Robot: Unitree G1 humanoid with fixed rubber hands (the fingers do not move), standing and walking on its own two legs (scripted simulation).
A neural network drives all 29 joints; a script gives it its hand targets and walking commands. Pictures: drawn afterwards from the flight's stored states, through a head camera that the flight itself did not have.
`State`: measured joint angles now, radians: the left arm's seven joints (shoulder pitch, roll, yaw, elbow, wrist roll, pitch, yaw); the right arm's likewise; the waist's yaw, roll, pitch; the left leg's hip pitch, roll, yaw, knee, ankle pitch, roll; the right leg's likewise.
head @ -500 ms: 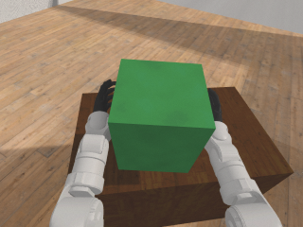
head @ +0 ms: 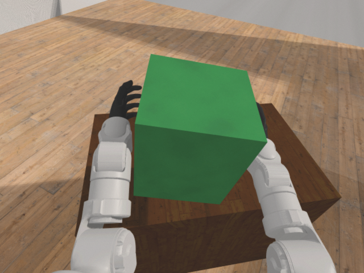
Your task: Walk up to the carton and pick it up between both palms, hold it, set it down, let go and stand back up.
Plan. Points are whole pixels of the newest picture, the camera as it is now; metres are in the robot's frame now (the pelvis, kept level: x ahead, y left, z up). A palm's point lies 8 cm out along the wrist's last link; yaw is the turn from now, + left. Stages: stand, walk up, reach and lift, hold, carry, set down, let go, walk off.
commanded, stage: reach and lift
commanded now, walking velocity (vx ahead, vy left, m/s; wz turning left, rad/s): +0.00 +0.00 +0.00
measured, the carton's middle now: (188, 135) +0.37 -0.01 +0.13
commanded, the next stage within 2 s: hold in 0.84 s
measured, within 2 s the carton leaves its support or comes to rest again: neither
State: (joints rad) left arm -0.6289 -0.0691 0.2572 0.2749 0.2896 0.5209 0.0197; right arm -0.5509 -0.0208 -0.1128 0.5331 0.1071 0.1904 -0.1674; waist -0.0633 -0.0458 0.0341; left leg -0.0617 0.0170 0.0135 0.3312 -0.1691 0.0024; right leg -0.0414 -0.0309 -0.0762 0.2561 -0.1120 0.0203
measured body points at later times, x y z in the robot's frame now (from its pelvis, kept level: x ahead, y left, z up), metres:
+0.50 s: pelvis +0.01 +0.00 +0.00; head -0.02 +0.03 +0.45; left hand +0.40 +0.15 +0.18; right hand +0.38 -0.16 +0.16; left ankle +0.02 +0.12 -0.75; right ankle +0.02 -0.13 -0.75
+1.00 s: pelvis +0.01 -0.01 +0.00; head -0.03 +0.02 +0.45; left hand +0.39 +0.14 +0.19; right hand +0.38 -0.16 +0.17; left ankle +0.02 +0.11 -0.75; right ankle +0.02 -0.13 -0.75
